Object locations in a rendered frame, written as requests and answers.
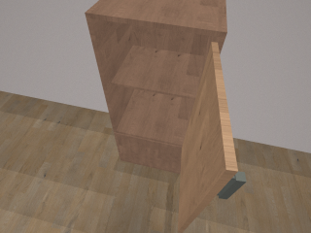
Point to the handle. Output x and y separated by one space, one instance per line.
233 185

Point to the cupboard door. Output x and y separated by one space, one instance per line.
208 159

